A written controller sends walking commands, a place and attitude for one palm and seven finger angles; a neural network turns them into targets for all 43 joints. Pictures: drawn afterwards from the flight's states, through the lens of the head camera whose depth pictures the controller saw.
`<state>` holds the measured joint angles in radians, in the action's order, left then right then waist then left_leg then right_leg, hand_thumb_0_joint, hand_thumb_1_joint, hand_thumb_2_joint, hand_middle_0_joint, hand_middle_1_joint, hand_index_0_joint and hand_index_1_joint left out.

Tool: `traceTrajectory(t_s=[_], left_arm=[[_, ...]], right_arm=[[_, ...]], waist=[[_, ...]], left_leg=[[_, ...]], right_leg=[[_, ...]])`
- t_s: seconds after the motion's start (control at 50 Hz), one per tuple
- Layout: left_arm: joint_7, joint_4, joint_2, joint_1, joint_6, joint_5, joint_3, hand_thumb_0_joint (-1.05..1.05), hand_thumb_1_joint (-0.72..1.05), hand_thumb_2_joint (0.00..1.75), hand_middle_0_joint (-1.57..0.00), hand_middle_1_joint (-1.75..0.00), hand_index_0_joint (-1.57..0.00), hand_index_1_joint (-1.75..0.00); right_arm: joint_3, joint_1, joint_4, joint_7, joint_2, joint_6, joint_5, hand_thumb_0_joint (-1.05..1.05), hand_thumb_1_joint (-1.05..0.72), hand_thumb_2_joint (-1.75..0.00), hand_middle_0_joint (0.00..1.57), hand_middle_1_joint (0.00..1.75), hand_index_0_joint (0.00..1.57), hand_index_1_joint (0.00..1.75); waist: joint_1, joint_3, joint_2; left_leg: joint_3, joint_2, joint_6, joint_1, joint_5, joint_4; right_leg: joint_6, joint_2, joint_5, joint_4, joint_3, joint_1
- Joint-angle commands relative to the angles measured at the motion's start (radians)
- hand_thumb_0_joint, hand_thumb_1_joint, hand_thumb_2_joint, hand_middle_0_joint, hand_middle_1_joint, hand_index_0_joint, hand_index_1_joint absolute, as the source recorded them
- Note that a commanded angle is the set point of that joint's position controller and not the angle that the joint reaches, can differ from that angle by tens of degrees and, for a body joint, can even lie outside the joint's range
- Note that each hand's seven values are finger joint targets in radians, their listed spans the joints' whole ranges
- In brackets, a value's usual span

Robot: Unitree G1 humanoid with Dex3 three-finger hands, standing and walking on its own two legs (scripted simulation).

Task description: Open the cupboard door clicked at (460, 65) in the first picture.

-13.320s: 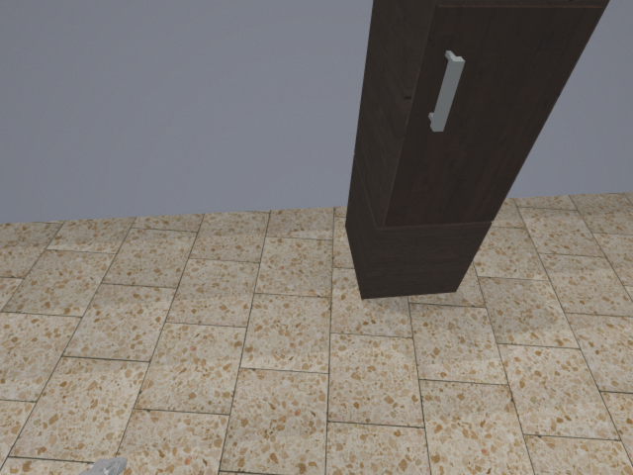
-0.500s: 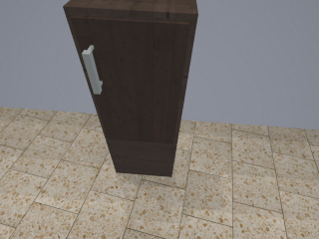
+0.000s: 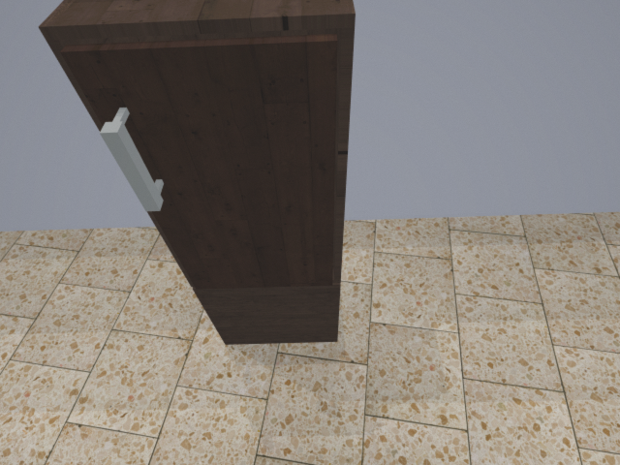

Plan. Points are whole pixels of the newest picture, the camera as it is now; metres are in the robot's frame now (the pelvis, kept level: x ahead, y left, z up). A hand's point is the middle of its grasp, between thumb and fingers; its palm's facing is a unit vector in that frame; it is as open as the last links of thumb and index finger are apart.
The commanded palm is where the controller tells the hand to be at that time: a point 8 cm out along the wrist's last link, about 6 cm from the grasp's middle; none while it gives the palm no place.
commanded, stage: come to a stop and stand still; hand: left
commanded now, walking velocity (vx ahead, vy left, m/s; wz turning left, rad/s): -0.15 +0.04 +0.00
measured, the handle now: (139, 161) +0.50 +0.28 +0.10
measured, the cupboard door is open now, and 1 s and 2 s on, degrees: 0 0 0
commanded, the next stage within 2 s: look again from close up in 0.58 s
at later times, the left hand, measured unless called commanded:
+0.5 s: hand out of the picture -0.01 +0.20 -0.17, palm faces +0.07 -0.98 -0.18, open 7.4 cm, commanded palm none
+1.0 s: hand out of the picture +0.01 +0.17 -0.17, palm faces +0.03 -0.97 -0.23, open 7.3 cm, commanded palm none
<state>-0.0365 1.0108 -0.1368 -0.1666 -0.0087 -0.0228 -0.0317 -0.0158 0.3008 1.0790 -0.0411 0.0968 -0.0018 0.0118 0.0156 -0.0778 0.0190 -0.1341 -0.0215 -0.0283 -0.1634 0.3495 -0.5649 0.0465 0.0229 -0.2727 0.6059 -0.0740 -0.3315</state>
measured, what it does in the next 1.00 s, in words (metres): steps on the spot: left foot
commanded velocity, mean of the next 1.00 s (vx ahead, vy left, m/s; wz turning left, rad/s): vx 0.02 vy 0.01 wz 0.00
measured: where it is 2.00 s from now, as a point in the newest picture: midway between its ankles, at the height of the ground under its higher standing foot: outside the picture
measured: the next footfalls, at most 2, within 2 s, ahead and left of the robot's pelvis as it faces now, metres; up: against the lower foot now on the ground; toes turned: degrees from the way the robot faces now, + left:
left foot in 0.32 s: +0.01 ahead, +0.13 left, +0.00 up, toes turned +2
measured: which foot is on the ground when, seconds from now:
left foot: down 0.00-0.00, up 0.02-0.30, down 0.32-1.00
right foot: down 0.00-1.00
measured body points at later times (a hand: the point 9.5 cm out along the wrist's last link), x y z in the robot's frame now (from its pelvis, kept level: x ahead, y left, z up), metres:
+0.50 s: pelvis -0.03 +0.02 +0.01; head -0.03 +0.03 +0.46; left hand -0.02 +0.25 -0.15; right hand -0.01 -0.21 -0.15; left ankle -0.05 +0.13 -0.73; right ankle -0.02 -0.09 -0.71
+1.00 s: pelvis +0.00 +0.00 +0.00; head +0.00 -0.02 +0.45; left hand +0.01 +0.23 -0.15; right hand +0.00 -0.21 -0.17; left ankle -0.05 +0.13 -0.73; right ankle -0.04 -0.09 -0.73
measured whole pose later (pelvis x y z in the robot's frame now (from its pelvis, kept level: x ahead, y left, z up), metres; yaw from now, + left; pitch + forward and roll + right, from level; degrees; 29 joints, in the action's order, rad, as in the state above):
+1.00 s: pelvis +0.00 +0.00 +0.00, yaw -1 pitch +0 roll +0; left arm -0.04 1.10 -0.14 -0.30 -0.03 -0.01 0.00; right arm 0.01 0.30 1.10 -0.04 0.15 0.01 0.02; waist 0.01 0.00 0.04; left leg -0.04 0.03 0.02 -0.14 0.36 -0.50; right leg 0.04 -0.02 -0.35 0.53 -0.05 -0.17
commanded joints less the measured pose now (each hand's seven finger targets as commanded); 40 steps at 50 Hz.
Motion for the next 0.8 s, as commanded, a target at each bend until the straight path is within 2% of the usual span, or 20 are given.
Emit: traceTrajectory(t_s=[0.0, 0.06, 0.18, 0.22, 0.26, 0.28, 0.3, 0.32, 0.34, 0.36, 0.44, 0.5, 0.52, 0.56, 0.58, 0.6, 0.62, 0.66, 0.74, 0.78], left_arm=[[-0.024, -0.005, -0.178, -0.186, -0.009, 0.000, -0.032, 0.00, 0.90, 0.90, -0.20, -0.30, -0.20, -0.30], [-0.026, -0.055, -0.159, -0.079, 0.001, -0.006, -0.036, 0.00, 0.90, 0.90, -0.20, -0.30, -0.20, -0.30], [-0.013, -0.086, -0.211, -0.074, 0.007, -0.011, -0.057, 0.00, 0.90, 0.90, -0.20, -0.30, -0.20, -0.30], [-0.009, -0.084, -0.218, -0.073, 0.009, -0.007, -0.058, 0.00, 0.90, 0.90, -0.20, -0.30, -0.20, -0.30], [-0.005, -0.082, -0.202, -0.052, 0.015, 0.001, -0.053, 0.00, 0.90, 0.90, -0.20, -0.30, -0.20, -0.30], [-0.001, -0.086, -0.172, -0.048, 0.020, 0.006, -0.043, 0.00, 0.90, 0.90, -0.20, -0.30, -0.20, -0.30], [0.005, -0.090, -0.123, -0.052, 0.027, 0.013, -0.031, 0.00, 0.90, 0.90, -0.20, -0.30, -0.20, -0.30], [0.011, -0.098, -0.089, -0.045, 0.026, 0.012, -0.022, 0.00, 0.90, 0.90, -0.20, -0.30, -0.20, -0.30], [0.015, -0.090, -0.086, -0.045, 0.019, 0.006, -0.018, 0.00, 0.90, 0.90, -0.20, -0.30, -0.20, -0.30], [0.017, -0.068, -0.086, -0.061, 0.022, -0.004, -0.015, 0.00, 0.90, 0.90, -0.20, -0.30, -0.20, -0.30], [0.035, -0.023, -0.067, -0.115, 0.016, -0.007, -0.007, 0.00, 0.90, 0.90, -0.20, -0.30, -0.20, -0.30], [0.035, -0.018, -0.054, -0.112, 0.000, 0.000, -0.001, 0.00, 0.90, 0.90, -0.20, -0.30, -0.20, -0.30], [0.032, -0.003, -0.055, -0.147, -0.007, 0.003, 0.000, 0.00, 0.90, 0.90, -0.20, -0.30, -0.20, -0.30], [0.021, 0.037, -0.093, -0.210, -0.022, 0.007, -0.002, 0.00, 0.90, 0.90, -0.20, -0.30, -0.20, -0.30], [0.017, 0.054, -0.119, -0.245, -0.028, 0.009, -0.004, 0.00, 0.90, 0.90, -0.20, -0.30, -0.20, -0.30], [-0.031, 0.096, -0.142, -0.291, -0.032, -0.003, 0.009, 0.00, 0.90, 0.90, -0.20, -0.30, -0.20, -0.30], [-0.024, 0.051, -0.180, -0.230, -0.045, 0.005, 0.005, 0.00, 0.90, 0.90, -0.20, -0.30, -0.20, -0.30], [-0.015, 0.038, -0.160, -0.172, -0.053, 0.007, 0.006, 0.00, 0.90, 0.90, -0.20, -0.30, -0.20, -0.30], [-0.014, 0.053, -0.107, -0.195, -0.060, 0.014, 0.015, 0.00, 0.90, 0.90, -0.20, -0.30, -0.20, -0.30], [-0.014, 0.062, -0.106, -0.206, -0.056, 0.015, 0.014, 0.00, 0.90, 0.90, -0.20, -0.30, -0.20, -0.30]], right_arm=[[-0.040, 0.023, -0.059, -0.003, 0.078, -0.012, -0.011, 0.00, -0.90, -0.90, 0.20, 0.30, 0.20, 0.30], [-0.041, 0.005, -0.061, 0.008, 0.060, -0.027, -0.008, 0.00, -0.90, -0.90, 0.20, 0.30, 0.20, 0.30], [-0.037, 0.003, -0.087, 0.027, 0.079, -0.026, 0.002, 0.00, -0.90, -0.90, 0.20, 0.30, 0.20, 0.30], [-0.032, 0.024, -0.088, 0.026, 0.083, -0.015, 0.002, 0.00, -0.90, -0.90, 0.20, 0.30, 0.20, 0.30], [-0.028, 0.088, -0.067, 0.023, 0.082, -0.006, -0.001, 0.00, -0.90, -0.90, 0.20, 0.30, 0.20, 0.30], [-0.029, 0.110, -0.060, 0.020, 0.108, -0.001, 0.001, 0.00, -0.90, -0.90, 0.20, 0.30, 0.20, 0.30], [-0.033, 0.101, -0.067, 0.018, 0.154, 0.004, 0.011, 0.00, -0.90, -0.90, 0.20, 0.30, 0.20, 0.30], [-0.035, 0.056, -0.094, 0.015, 0.195, 0.003, 0.021, 0.00, -0.90, -0.90, 0.20, 0.30, 0.20, 0.30], [-0.027, 0.003, -0.111, 0.016, 0.200, 0.003, 0.026, 0.00, -0.90, -0.90, 0.20, 0.30, 0.20, 0.30], [-0.023, -0.034, -0.108, 0.015, 0.177, 0.012, 0.023, 0.00, -0.90, -0.90, 0.20, 0.30, 0.20, 0.30], [-0.018, -0.023, -0.096, 0.008, 0.181, 0.016, 0.020, 0.00, -0.90, -0.90, 0.20, 0.30, 0.20, 0.30], [-0.020, 0.030, -0.072, 0.006, 0.184, 0.020, 0.020, 0.00, -0.90, -0.90, 0.20, 0.30, 0.20, 0.30], [-0.019, 0.032, -0.065, 0.005, 0.183, 0.020, 0.017, 0.00, -0.90, -0.90, 0.20, 0.30, 0.20, 0.30], [-0.010, 0.041, -0.049, 0.007, 0.140, 0.028, 0.003, 0.00, -0.90, -0.90, 0.20, 0.30, 0.20, 0.30], [-0.002, 0.045, -0.049, 0.007, 0.119, 0.034, 0.000, 0.00, -0.90, -0.90, 0.20, 0.30, 0.20, 0.30], [-0.005, -0.085, -0.104, 0.014, 0.161, 0.043, -0.008, 0.00, -0.90, -0.90, 0.20, 0.30, 0.20, 0.30], [0.000, 0.010, -0.099, 0.022, 0.095, 0.026, -0.008, 0.00, -0.90, -0.90, 0.20, 0.30, 0.20, 0.30], [0.004, 0.055, -0.069, 0.029, 0.091, 0.014, 0.000, 0.00, -0.90, -0.90, 0.20, 0.30, 0.20, 0.30], [0.008, 0.083, -0.043, 0.021, 0.106, 0.035, 0.002, 0.00, -0.90, -0.90, 0.20, 0.30, 0.20, 0.30], [0.009, 0.078, -0.037, 0.015, 0.112, 0.034, 0.001, 0.00, -0.90, -0.90, 0.20, 0.30, 0.20, 0.30]], waist=[[-0.065, 0.162, -0.243], [-0.029, 0.107, -0.121], [-0.038, 0.133, -0.132], [-0.029, 0.149, -0.116], [0.004, 0.140, -0.125], [0.011, 0.119, -0.063], [0.004, 0.078, 0.094], [-0.008, 0.013, 0.199], [-0.025, -0.008, 0.153], [-0.036, -0.020, 0.211], [-0.033, -0.079, 0.133], [-0.016, -0.059, 0.069], [-0.028, -0.030, 0.052], [-0.038, 0.026, -0.043], [-0.037, 0.061, -0.108], [-0.057, -0.020, -0.022], [0.007, 0.101, -0.110], [0.023, 0.109, -0.066], [0.016, 0.123, -0.012], [0.005, 0.091, -0.030]], left_leg=[[0.112, 0.031, 0.039, -0.204, 0.286, -0.373], [0.137, 0.037, 0.044, -0.200, 0.208, -0.435], [0.096, 0.029, 0.056, -0.170, 0.113, -0.231], [0.084, 0.017, 0.051, -0.104, 0.059, -0.088], [0.072, 0.015, 0.043, 0.063, -0.069, 0.120], [0.102, 0.053, 0.028, 0.109, -0.079, 0.188], [0.277, 0.176, -0.021, 0.051, -0.017, 0.277], [0.402, 0.296, -0.088, -0.075, 0.057, 0.370], [0.403, 0.320, -0.121, -0.189, 0.110, 0.398], [0.393, 0.293, -0.119, -0.239, 0.175, 0.438], [0.330, 0.251, -0.116, -0.202, 0.168, 0.410], [0.311, 0.244, -0.114, -0.095, 0.001, 0.341], [0.286, 0.226, -0.098, -0.073, -0.067, 0.286], [0.188, 0.138, -0.036, -0.114, -0.188, 0.157], [0.131, 0.095, -0.011, -0.123, -0.166, 0.104], [0.106, 0.072, 0.037, -0.102, -0.158, -0.020], [0.112, 0.073, 0.021, -0.092, 0.034, -0.035], [0.099, 0.068, 0.014, -0.040, -0.005, -0.007], [0.136, 0.107, 0.002, -0.014, -0.239, 0.063], [0.132, 0.112, 0.003, -0.027, -0.278, 0.066]], right_leg=[[0.233, 0.356, 1.061, -0.143, 0.301, 0.265], [0.202, 0.291, 0.714, -0.210, 0.232, 0.120], [0.173, 0.256, 0.306, -0.267, 0.267, 0.101], [0.155, 0.240, 0.245, -0.248, 0.272, 0.098], [0.096, 0.193, 0.069, -0.218, 0.231, -0.009], [0.053, 0.137, -0.047, -0.180, 0.183, -0.055], [0.006, 0.052, -0.150, -0.103, 0.118, -0.108], [-0.029, 0.002, -0.163, -0.025, 0.033, -0.099], [-0.028, 0.005, -0.134, 0.029, 0.033, -0.019], [-0.024, 0.011, -0.131, 0.076, 0.042, 0.026], [-0.024, -0.001, -0.124, 0.148, 0.042, -0.013], [-0.032, 0.004, -0.136, -0.006, 0.036, -0.003], [-0.035, 0.007, -0.072, -0.117, 0.037, 0.050], [-0.010, 0.072, 0.126, -0.222, 0.156, 0.199], [0.012, 0.136, 0.297, -0.225, 0.202, 0.250], [-0.004, 0.156, 0.666, -0.208, 0.255, 0.115], [0.032, 0.180, 0.336, -0.243, 0.252, 0.146], [0.059, 0.155, 0.163, -0.259, 0.227, 0.104], [0.033, 0.095, 0.401, -0.159, 0.168, 0.170], [0.022, 0.089, 0.471, -0.139, 0.146, 0.187]])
